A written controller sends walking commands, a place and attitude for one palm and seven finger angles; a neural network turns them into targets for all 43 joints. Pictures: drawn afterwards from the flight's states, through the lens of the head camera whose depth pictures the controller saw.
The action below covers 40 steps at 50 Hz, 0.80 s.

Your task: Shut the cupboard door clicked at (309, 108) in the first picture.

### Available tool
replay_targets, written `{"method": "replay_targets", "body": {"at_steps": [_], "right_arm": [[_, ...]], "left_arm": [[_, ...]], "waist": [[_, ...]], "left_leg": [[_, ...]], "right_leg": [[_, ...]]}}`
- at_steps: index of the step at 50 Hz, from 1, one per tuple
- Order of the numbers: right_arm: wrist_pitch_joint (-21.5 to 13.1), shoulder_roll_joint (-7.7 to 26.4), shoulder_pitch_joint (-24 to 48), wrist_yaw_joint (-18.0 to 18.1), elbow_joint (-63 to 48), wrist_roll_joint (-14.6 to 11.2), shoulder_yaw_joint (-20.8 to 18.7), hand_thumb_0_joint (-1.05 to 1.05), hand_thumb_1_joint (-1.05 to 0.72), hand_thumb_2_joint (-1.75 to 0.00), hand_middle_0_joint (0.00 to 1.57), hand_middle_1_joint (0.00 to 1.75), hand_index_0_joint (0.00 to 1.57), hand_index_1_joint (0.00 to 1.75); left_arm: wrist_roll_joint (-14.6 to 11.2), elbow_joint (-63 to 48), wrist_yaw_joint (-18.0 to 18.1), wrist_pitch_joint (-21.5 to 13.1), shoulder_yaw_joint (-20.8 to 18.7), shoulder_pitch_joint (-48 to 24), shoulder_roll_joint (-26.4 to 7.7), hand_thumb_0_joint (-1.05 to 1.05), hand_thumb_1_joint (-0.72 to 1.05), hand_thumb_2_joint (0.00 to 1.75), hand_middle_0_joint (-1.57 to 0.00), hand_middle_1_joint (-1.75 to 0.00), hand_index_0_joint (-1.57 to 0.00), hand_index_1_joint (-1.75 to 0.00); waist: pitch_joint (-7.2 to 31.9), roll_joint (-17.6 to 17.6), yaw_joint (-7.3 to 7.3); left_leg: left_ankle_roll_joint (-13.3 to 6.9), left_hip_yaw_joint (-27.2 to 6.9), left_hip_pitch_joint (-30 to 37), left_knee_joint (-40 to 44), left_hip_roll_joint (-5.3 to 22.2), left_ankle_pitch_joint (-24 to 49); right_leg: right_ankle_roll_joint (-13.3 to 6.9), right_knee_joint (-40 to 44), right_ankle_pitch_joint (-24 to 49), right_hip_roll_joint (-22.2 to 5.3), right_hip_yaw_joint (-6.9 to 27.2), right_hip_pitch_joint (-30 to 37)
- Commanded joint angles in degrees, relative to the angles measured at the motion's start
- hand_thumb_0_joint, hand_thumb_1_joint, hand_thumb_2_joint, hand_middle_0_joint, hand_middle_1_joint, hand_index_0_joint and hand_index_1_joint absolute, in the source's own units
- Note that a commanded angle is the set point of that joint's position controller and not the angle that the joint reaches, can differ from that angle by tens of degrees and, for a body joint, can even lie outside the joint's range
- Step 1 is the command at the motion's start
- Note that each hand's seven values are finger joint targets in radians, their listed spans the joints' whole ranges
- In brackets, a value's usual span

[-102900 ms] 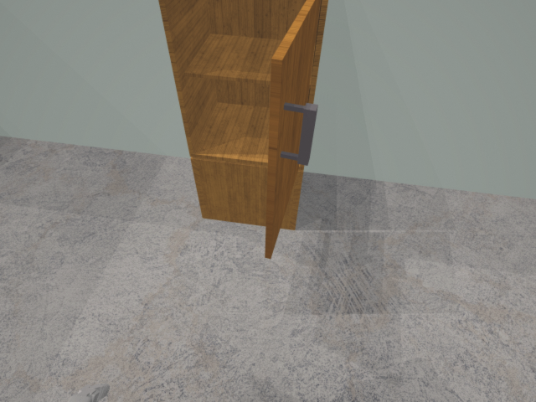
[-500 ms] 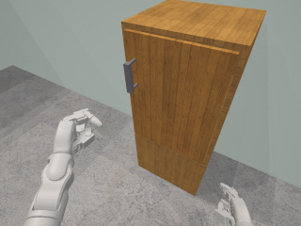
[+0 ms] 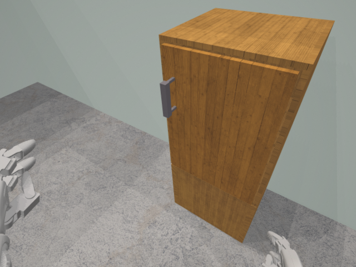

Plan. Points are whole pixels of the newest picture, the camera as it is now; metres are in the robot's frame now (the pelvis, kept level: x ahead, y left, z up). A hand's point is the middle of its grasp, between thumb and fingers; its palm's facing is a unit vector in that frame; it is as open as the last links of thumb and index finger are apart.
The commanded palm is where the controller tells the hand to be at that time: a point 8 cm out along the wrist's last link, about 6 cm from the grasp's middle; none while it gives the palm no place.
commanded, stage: draw the hand back to the body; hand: left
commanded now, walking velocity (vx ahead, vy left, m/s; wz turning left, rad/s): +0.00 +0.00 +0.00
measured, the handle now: (169, 97) +0.65 +0.12 +0.06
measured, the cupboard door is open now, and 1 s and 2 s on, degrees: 0 0 0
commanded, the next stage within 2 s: step back with the hand held close in 0.32 s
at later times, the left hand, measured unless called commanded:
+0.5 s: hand (46, 190) +0.19 +0.26 +0.16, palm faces +0.47 -0.78 -0.41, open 7.4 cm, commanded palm +0.14 +0.29 +0.17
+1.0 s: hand (16, 217) +0.14 +0.29 +0.15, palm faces +0.42 -0.77 -0.47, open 7.4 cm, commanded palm +0.08 +0.32 +0.17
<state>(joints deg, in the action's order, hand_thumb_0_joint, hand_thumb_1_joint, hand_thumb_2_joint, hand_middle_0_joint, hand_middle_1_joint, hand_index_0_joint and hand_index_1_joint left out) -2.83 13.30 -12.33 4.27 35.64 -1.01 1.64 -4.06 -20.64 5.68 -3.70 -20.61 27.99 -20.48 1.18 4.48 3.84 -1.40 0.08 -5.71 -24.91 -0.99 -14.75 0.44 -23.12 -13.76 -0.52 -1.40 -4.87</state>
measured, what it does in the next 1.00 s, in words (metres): shifts its weight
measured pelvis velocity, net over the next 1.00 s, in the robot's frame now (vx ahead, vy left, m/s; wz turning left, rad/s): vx -0.06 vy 0.02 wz -0.01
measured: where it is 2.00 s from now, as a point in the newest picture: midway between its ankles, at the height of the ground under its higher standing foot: outside the picture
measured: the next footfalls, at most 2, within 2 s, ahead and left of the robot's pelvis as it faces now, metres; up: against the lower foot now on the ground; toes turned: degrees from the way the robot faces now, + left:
right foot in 1.72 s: -0.31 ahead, -0.12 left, +0.00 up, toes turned +2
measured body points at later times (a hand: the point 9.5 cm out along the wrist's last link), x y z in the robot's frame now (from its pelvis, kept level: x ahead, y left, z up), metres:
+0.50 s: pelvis +0.00 -0.01 +0.00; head -0.03 -0.04 +0.45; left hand +0.16 +0.30 +0.19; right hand +0.18 -0.23 -0.09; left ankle -0.01 +0.10 -0.74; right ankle -0.01 -0.12 -0.74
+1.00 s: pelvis -0.06 +0.02 -0.01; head -0.07 +0.02 +0.44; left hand +0.11 +0.33 +0.18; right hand +0.12 -0.23 -0.08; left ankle -0.01 +0.10 -0.74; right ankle -0.01 -0.12 -0.74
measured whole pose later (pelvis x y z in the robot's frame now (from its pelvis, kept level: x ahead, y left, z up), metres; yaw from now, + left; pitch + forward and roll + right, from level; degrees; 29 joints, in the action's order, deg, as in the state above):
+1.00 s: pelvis -0.06 +0.02 -0.01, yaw -1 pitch +0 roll -1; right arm 0.7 13.0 -11.2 5.3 31.0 -1.6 0.3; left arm -2.7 -25.8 8.5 -9.5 -24.0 31.2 -24.3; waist 1.1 1.1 -0.1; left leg -3.2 1.4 -20.0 -32.7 -1.7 -12.7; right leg 2.0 -30.2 -11.0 -1.4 -0.3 -19.0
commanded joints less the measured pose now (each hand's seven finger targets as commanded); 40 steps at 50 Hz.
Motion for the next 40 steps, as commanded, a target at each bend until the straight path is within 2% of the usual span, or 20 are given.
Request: {"method": "replay_targets", "body": {"at_steps": [1, 5, 8, 9, 10, 11, 15, 16, 19, 22, 23, 24, 25, 26, 28, 32, 34, 35, 37, 40], "right_arm": [[-4.8, 5.8, 8.64, 0.5, -8.95, 0.21, -2.28, 0.0, -0.9, -0.9, 0.2, 0.3, 0.2, 0.3], [-5.22, 6.21, 8.3, 1.2, -8.2, 0.34, -2.65, 0.0, -0.9, -0.9, 0.2, 0.3, 0.2, 0.3], [-5.5, 5.62, 8.96, 1.25, -8.63, 0.47, -2.56, 0.0, -0.9, -0.9, 0.2, 0.3, 0.2, 0.3], [-5.57, 5.45, 9.22, 1.19, -8.71, 0.43, -2.46, 0.0, -0.9, -0.9, 0.2, 0.3, 0.2, 0.3], [-5.7, 5.53, 9.32, 1.32, -8.4, 0.69, -2.45, 0.0, -0.9, -0.9, 0.2, 0.3, 0.2, 0.3], [-5.84, 5.07, 9.32, 1.2, -8.79, 0.64, -2.25, 0.0, -0.9, -0.9, 0.2, 0.3, 0.2, 0.3], [-6.07, 4.96, 9.53, 0.96, -8.32, 0.7, -2.04, 0.0, -0.9, -0.9, 0.2, 0.3, 0.2, 0.3], [-5.95, 4.62, 9.39, 0.88, -8.43, 0.55, -1.92, 0.0, -0.9, -0.9, 0.2, 0.3, 0.2, 0.3], [-5.62, 4.73, 9.09, 0.8, -8.49, 0.5, -2.13, 0.0, -0.9, -0.9, 0.2, 0.3, 0.2, 0.3], [-5.34, 4.93, 9.19, 0.84, -8.73, 0.45, -2.3, 0.0, -0.9, -0.9, 0.2, 0.3, 0.2, 0.3], [-4.29, 6.71, 8.2, 0.52, -10.44, -0.1, -3.12, 0.0, -0.9, -0.9, 0.2, 0.3, 0.2, 0.3], [-3.73, 6.22, 7.93, 0.62, -9.41, 0.19, -3.22, 0.0, -0.9, -0.9, 0.2, 0.3, 0.2, 0.3], [-3.38, 6.19, 8.18, 0.5, -9.39, 0.31, -3.32, 0.0, -0.9, -0.9, 0.2, 0.3, 0.2, 0.3], [-2.93, 6.03, 8.16, 0.45, -9.46, 0.29, -3.34, 0.0, -0.9, -0.9, 0.2, 0.3, 0.2, 0.3], [-2.19, 6.27, 7.45, 0.42, -9.52, 0.27, -3.81, 0.0, -0.9, -0.9, 0.2, 0.3, 0.2, 0.3], [-0.84, 6.89, 7.36, 1.02, -10.94, 0.13, -4.37, 0.0, -0.9, -0.9, 0.2, 0.3, 0.2, 0.3], [0.1, 7.0, 7.28, 1.32, -11.89, 0.08, -4.51, 0.0, -0.9, -0.9, 0.2, 0.3, 0.2, 0.3], [0.4, 7.17, 7.65, 1.53, -11.99, 0.14, -4.67, 0.0, -0.9, -0.9, 0.2, 0.3, 0.2, 0.3], [1.04, 6.99, 7.08, 1.59, -12.73, -0.06, -4.72, 0.0, -0.9, -0.9, 0.2, 0.3, 0.2, 0.3], [1.41, 7.31, 7.19, 1.73, -12.93, 0.01, -5.02, 0.0, -0.9, -0.9, 0.2, 0.3, 0.2, 0.3]], "left_arm": [[0.36, -10.99, 0.86, -3.61, -2.77, -10.32, -7.81, 0.0, 0.9, 0.9, -0.2, -0.3, -0.2, -0.3], [0.59, -8.47, 1.43, -3.48, -3.5, -11.18, -8.62, 0.0, 0.9, 0.9, -0.2, -0.3, -0.2, -0.3], [0.54, -10.58, 1.57, -4.34, -4.86, -10.45, -9.65, 0.0, 0.9, 0.9, -0.2, -0.3, -0.2, -0.3], [0.56, -11.84, 1.58, -4.48, -5.17, -10.41, -10.06, 0.0, 0.9, 0.9, -0.2, -0.3, -0.2, -0.3], [0.46, -11.5, 1.57, -4.35, -6.74, -9.25, -11.6, 0.0, 0.9, 0.9, -0.2, -0.3, -0.2, -0.3], [0.48, -13.7, 1.45, -4.62, -5.92, -9.62, -10.73, 0.0, 0.9, 0.9, -0.2, -0.3, -0.2, -0.3], [0.33, -12.03, 1.31, -4.23, -6.95, -7.57, -11.15, 0.0, 0.9, 0.9, -0.2, -0.3, -0.2, -0.3], [0.3, -12.48, 1.15, -4.23, -5.79, -8.21, -9.92, 0.0, 0.9, 0.9, -0.2, -0.3, -0.2, -0.3], [0.02, -9.73, 0.95, -4.04, -6.18, -7.11, -9.58, 0.0, 0.9, 0.9, -0.2, -0.3, -0.2, -0.3], [-0.15, -9.39, 0.66, -3.98, -5.78, -7.5, -9.18, 0.0, 0.9, 0.9, -0.2, -0.3, -0.2, -0.3], [0.36, -12.83, 1.33, -6.3, -11.12, -12.96, -15.2, 0.0, 0.9, 0.9, -0.2, -0.3, -0.2, -0.3], [0.24, -8.9, 1.13, -6.7, -8.04, -7.47, -11.4, 0.0, 0.9, 0.9, -0.2, -0.3, -0.2, -0.3], [0.48, -9.49, 1.16, -7.0, -7.94, -6.73, -11.71, 0.0, 0.9, 0.9, -0.2, -0.3, -0.2, -0.3], [0.69, -9.71, 1.14, -7.15, -6.29, -5.5, -10.39, 0.0, 0.9, 0.9, -0.2, -0.3, -0.2, -0.3], [0.6, -10.93, 1.61, -7.73, -6.79, -3.28, -10.81, 0.0, 0.9, 0.9, -0.2, -0.3, -0.2, -0.3], [0.37, -15.31, 2.52, -8.17, -9.01, -1.05, -13.12, 0.0, 0.9, 0.9, -0.2, -0.3, -0.2, -0.3], [0.2, -16.78, 2.88, -8.01, -10.55, -0.19, -14.51, 0.0, 0.9, 0.9, -0.2, -0.3, -0.2, -0.3], [0.18, -17.06, 2.96, -7.98, -11.76, -0.12, -15.74, 0.0, 0.9, 0.9, -0.2, -0.3, -0.2, -0.3], [0.09, -17.42, 3.13, -7.96, -11.43, 1.11, -14.88, 0.0, 0.9, 0.9, -0.2, -0.3, -0.2, -0.3], [0.04, -16.2, 3.31, -7.85, -12.2, 2.91, -15.11, 0.0, 0.9, 0.9, -0.2, -0.3, -0.2, -0.3]], "waist": [[-1.73, -1.45, -1.57], [-1.2, -3.23, -1.18], [2.62, -3.67, -0.28], [3.33, -1.79, -0.11], [3.7, -1.65, 0.32], [4.83, 0.66, 0.19], [0.93, 1.36, 0.34], [0.34, 1.86, -0.08], [-1.37, -1.77, -0.11], [-0.74, -1.58, -0.11], [-1.1, -1.91, -2.32], [-0.22, -4.42, -2.8], [0.29, -5.15, -2.61], [0.93, -5.4, -3.08], [3.71, -5.41, -3.3], [8.79, -2.03, -3.4], [9.99, -1.82, -3.22], [10.69, -1.25, -3.08], [10.81, -1.8, -3.2], [9.83, -1.19, -3.05]], "left_leg": [[0.36, -0.46, -2.49, 5.19, 1.6, 8.95], [-0.11, -0.61, -2.03, 5.36, 1.29, 6.67], [-0.17, -0.56, -1.42, 5.23, 1.07, 7.97], [-0.07, -0.45, -1.21, 5.03, 1.01, 8.71], [-0.14, -0.25, -1.24, 4.75, 1.0, 9.44], [0.05, -0.18, -0.94, 4.67, 0.96, 10.74], [0.44, -0.02, -2.38, 4.64, 1.19, 11.18], [0.56, -0.01, -2.22, 4.86, 1.3, 11.05], [0.42, 0.07, -2.8, 5.16, 1.56, 10.01], [0.14, 0.37, -2.22, 4.96, 1.54, 10.19], [-0.99, -1.38, -6.61, 1.46, 2.7, 6.42], [-1.01, -1.9, -5.81, -0.73, 2.31, 5.94], [-0.85, -2.09, -5.93, -1.71, 2.22, 7.34], [-0.66, -1.75, -5.61, -2.74, 2.24, 7.76], [-0.4, -1.82, -5.65, -3.29, 2.54, 9.63], [0.12, -2.73, -5.18, -1.98, 4.19, 21.17], [0.28, -3.2, -5.78, -1.29, 5.0, 26.63], [0.36, -3.32, -6.5, -1.41, 5.15, 27.45], [0.54, -3.66, -8.29, -0.98, 5.76, 27.44], [-0.15, -4.43, -11.43, 0.62, 6.49, 22.17]], "right_leg": [[-1.06, 3.87, 5.55, 0.46, -1.08, -3.48], [-1.06, 4.27, 3.3, 0.46, -0.77, -3.82], [-1.13, 3.35, 4.37, 0.12, -0.71, -1.12], [-1.21, 3.12, 5.16, 0.07, -0.6, -0.57], [-1.2, 3.53, 6.21, 0.03, -0.35, 0.11], [-1.32, 2.93, 7.68, -0.22, -0.32, 0.98], [-1.39, 3.71, 8.28, 0.13, -0.4, -0.26], [-1.39, 3.54, 7.92, 0.03, -0.48, -0.63], [-1.18, 3.86, 6.72, 0.33, -0.73, -1.62], [-1.0, 4.01, 6.87, 0.08, -0.42, -1.59], [-1.42, 6.49, 7.84, -3.15, 4.67, -4.9], [-2.03, 7.32, 7.17, -5.08, 5.97, -6.58], [-2.59, 7.06, 9.61, -6.09, 6.28, -6.31], [-2.85, 6.83, 10.27, -6.88, 6.74, -7.48], [-3.08, 4.99, 12.52, -7.52, 6.01, -6.85], [-2.02, -1.4, 21.92, -5.72, 3.46, -3.8], [-1.29, -4.11, 25.29, -4.28, 2.52, -2.16], [-1.24, -4.79, 25.88, -4.3, 2.59, -1.52], [-1.07, -6.38, 25.58, -3.85, 2.49, -0.72], [-0.65, -6.74, 21.77, -3.25, 2.84, -1.06]]}}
